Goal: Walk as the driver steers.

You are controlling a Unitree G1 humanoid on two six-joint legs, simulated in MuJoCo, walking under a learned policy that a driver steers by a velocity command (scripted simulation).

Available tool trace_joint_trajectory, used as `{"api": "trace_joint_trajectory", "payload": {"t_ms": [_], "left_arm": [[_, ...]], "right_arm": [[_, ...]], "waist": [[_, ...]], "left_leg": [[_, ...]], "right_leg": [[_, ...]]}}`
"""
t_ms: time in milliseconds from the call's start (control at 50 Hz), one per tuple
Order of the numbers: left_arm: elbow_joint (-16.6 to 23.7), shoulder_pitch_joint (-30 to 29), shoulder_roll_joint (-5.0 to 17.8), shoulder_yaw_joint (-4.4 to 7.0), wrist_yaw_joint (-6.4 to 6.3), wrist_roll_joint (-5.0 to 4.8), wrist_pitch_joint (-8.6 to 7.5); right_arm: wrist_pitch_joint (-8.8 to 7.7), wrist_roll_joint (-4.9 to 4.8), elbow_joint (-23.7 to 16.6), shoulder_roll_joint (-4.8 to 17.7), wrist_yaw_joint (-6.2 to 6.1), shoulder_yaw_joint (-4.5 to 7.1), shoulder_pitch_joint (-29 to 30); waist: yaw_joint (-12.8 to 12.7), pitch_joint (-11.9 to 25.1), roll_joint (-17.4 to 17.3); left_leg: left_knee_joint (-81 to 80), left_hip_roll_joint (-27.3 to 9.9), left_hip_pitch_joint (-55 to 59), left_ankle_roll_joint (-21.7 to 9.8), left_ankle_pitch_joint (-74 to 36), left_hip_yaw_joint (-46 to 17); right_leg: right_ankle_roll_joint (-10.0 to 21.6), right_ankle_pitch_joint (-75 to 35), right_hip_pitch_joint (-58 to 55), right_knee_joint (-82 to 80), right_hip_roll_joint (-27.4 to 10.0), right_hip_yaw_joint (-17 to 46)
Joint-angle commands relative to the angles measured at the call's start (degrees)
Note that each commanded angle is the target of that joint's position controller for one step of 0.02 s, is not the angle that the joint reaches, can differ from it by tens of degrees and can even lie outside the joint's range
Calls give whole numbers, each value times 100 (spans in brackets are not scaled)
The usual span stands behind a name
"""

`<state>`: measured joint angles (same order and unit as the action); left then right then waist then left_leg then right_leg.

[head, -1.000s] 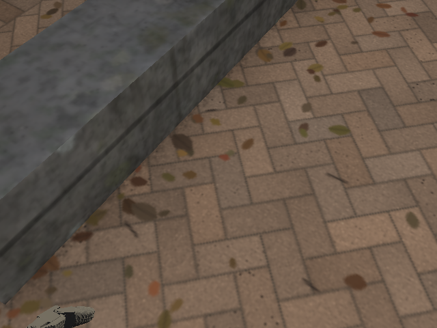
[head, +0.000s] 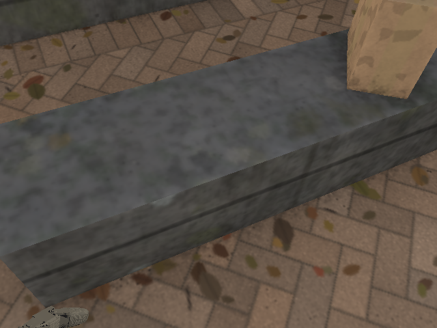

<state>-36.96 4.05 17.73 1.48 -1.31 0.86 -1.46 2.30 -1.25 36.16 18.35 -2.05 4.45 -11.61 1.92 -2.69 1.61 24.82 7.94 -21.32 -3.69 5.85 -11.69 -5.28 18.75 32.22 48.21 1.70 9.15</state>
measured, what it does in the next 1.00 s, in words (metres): walks ahead, turning left: right foot, then left foot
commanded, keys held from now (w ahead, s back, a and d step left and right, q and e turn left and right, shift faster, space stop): w+q+shift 1.00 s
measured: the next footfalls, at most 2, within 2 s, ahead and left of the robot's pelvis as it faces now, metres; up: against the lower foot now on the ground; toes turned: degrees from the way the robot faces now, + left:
right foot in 0.14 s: +0.13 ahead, -0.14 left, +0.00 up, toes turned +15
left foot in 0.64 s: +0.31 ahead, +0.23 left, +0.00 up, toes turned +40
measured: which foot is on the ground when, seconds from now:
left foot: down 0.00-0.12, up 0.14-0.62, down 0.64-1.00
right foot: up 0.00-0.12, down 0.14-0.64, up 0.66-1.00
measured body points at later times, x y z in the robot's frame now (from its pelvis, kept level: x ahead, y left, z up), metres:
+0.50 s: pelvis +0.17 +0.01 -0.01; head +0.18 +0.02 +0.44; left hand +0.05 +0.27 -0.12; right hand +0.48 -0.11 -0.07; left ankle +0.23 +0.22 -0.66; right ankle +0.09 -0.16 -0.74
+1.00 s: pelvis +0.37 +0.23 +0.02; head +0.41 +0.30 +0.46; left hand +0.46 +0.57 -0.01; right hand +0.56 +0.08 -0.11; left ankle +0.28 +0.23 -0.73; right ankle +0.44 +0.11 -0.71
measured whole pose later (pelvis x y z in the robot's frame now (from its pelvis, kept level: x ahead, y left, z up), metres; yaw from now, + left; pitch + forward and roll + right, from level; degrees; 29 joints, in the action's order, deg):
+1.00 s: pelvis +0.37 +0.23 +0.02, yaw +53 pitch +7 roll -2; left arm -26.2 -8.5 7.7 -3.1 0.2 0.7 -4.9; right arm 1.8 -3.7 42.3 10.5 -2.4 2.1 -23.3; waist 6.3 -1.5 -0.8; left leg 24.2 12.1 -13.2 -5.9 8.8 -22.0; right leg -2.9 14.3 17.7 30.5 2.0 2.8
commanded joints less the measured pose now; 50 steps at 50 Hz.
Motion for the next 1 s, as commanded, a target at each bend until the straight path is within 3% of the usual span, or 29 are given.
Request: {"api": "trace_joint_trajectory", "payload": {"t_ms": [20,80,120,140,160,180,200,240,380,500,560,600,620,640,660,680,700,720,760,820,840,860,880,900,920,940,960,980,1000], "left_arm": [[289,224,526,175,76,-105,-92],[305,191,566,242,117,-200,-285],[45,1043,680,381,56,-293,-358],[-38,1557,948,470,-3,-247,-343],[42,1481,1261,500,31,13,-344],[145,1048,1259,551,35,61,-403],[229,859,917,476,-5,-44,-421],[208,890,696,402,-56,-97,-405],[-132,1452,622,319,-37,95,-492],[-406,1688,903,385,-40,59,-448],[-385,1421,1264,470,-34,31,-380],[-433,1378,1505,534,-74,-40,-291],[-373,1195,1417,513,-117,-117,-240],[-258,1424,871,357,-157,-27,-325],[336,1659,26,64,-69,93,-585],[503,1028,495,71,-23,-88,-870],[680,451,654,104,-18,-285,-954],[644,430,506,51,-41,-182,-951],[484,956,550,118,-25,-30,-768],[551,911,281,31,3,61,-515],[546,840,-218,-100,53,21,-437],[956,-445,-596,-299,36,276,-474],[1326,-1044,-692,-355,60,316,-547],[1622,-1624,-1004,-488,135,364,-597],[1696,-1882,-718,-389,146,158,-581],[1684,-1603,-588,-283,168,-66,-516],[1705,-1162,-319,-137,181,-102,-440],[1373,-690,88,48,141,-193,-331],[1054,125,236,129,18,-40,-215]], "right_arm": [[-148,-75,-503,1047,-55,269,331],[-189,-43,-451,970,-24,243,202],[-197,-38,-555,684,-15,129,543],[-227,-56,-472,195,11,1,197],[-334,-84,-817,37,55,-78,353],[-433,-83,-971,406,100,-33,513],[-430,-27,-847,681,127,39,476],[-405,86,-612,656,176,81,215],[-430,-63,-695,279,200,-5,658],[-532,-123,-951,-86,513,-173,1622],[-507,-132,-939,100,526,-111,1418],[-420,-143,-790,603,510,139,388],[-405,-145,-427,980,510,371,-941],[-392,-201,-111,1312,440,523,-1506],[-444,-159,-309,1865,365,543,-1191],[-536,-26,-376,1330,371,413,-1649],[-610,80,-301,1045,351,345,-1555],[-645,102,-343,855,324,266,-1100],[-626,131,-497,580,271,143,-240],[-542,48,-265,390,139,46,-341],[-468,46,-33,362,94,13,-741],[-464,-296,232,-422,167,-148,-1993],[-402,-207,475,-376,162,-155,-2543],[-307,-247,629,-415,151,-127,-2567],[-258,-202,545,-292,79,-88,-2168],[-182,-152,422,-2,8,-32,-1304],[-128,-237,264,277,-106,47,-603],[-96,-316,-99,598,-211,142,162],[-48,-317,-212,527,-149,156,492]], "waist": [[-225,983,-1129],[-275,762,-1132],[-808,596,-795],[-833,979,42],[-678,683,1114],[-458,284,1342],[-455,84,1062],[-383,63,559],[-558,-238,444],[-781,-725,137],[-388,-259,451],[337,473,896],[992,1051,845],[946,1064,-122],[97,1516,-2223],[728,2509,-1268],[682,1730,-738],[260,1128,178],[-364,727,-45],[-498,300,-253],[-345,367,-997],[453,536,-480],[648,1318,-79],[702,1595,-208],[612,1853,-322],[118,1921,-705],[-248,1794,-1424],[-479,1579,-1442],[-639,1589,-990]], "left_leg": [[-1101,-1191,194,-845,2673,-1969],[-896,-1149,-243,-703,2981,-2183],[-97,-785,-1537,-286,3142,-1827],[1544,-276,-2133,80,3191,-872],[2726,-29,-3312,85,2586,-252],[3471,-800,-3768,154,1934,-29],[3864,-998,-3795,263,1544,196],[4629,-1117,-3492,382,1034,499],[4833,-1393,-3260,655,-530,780],[2897,-1492,-3111,288,-525,1293],[2192,-962,-1630,-99,269,1972],[2111,-463,-181,-448,987,2212],[1342,-278,1524,-773,647,2083],[1053,-541,3372,-937,102,1220],[428,-1982,5048,-2238,328,-2068],[-511,-2216,5185,-2282,1576,-3256],[-777,-2214,4536,-1937,1445,-2974],[-856,-2037,3349,-1721,936,-2427],[-1000,-1585,1784,-1635,-64,-1519],[-825,-1274,875,-1624,-1319,-953],[-609,-1349,693,-1785,-1526,-1179],[128,-638,1535,-1263,-3747,-1244],[356,-769,2370,-1134,-3946,-1379],[141,-560,2505,-846,-5030,-1356],[63,-552,2869,-668,-5125,-1406],[48,-351,2630,-444,-5241,-1451],[327,-487,2551,-362,-5877,-1906],[732,-719,2712,-298,-5699,-2123],[1716,-387,1546,20,-5072,-1735]], "right_leg": [[59,-235,-822,-632,220,-187],[185,-137,-1796,-1470,205,-185],[421,-465,-3456,-2485,-222,-163],[684,488,-4390,-2785,-1218,652],[1165,2279,-4285,-3513,-2246,2621],[1426,2863,-3765,-3809,-2637,3158],[1369,2660,-3592,-3844,-2445,2663],[1064,1588,-3297,-3809,-1893,1463],[1042,-596,-2774,-3979,-1433,-839],[988,-1750,-3537,-4012,-1756,-1616],[845,-5528,-3614,-3189,-1684,-2191],[902,-8102,-3644,-1572,-1813,-2243],[883,-8004,-2975,17,-1723,-2270],[597,-3648,-988,1801,-1211,-2101],[253,1309,1848,4168,21,-1568],[523,901,2218,4348,-148,-242],[631,450,2390,3967,-366,-169],[619,119,1955,3334,-585,-164],[335,-95,933,2923,-794,-188],[35,-176,1110,3580,-696,-721],[-41,977,1651,6344,-250,-1308],[248,1451,1926,5406,-350,-1454],[221,1478,1950,4116,-70,-1454],[243,1329,1091,2687,191,-1700],[163,986,218,627,309,-1361],[133,1179,-1184,-1195,481,-1026],[196,400,-2055,-2606,216,-291],[286,-848,-2285,-3799,-78,-73],[297,-3017,-3989,-4526,-335,-355]]}}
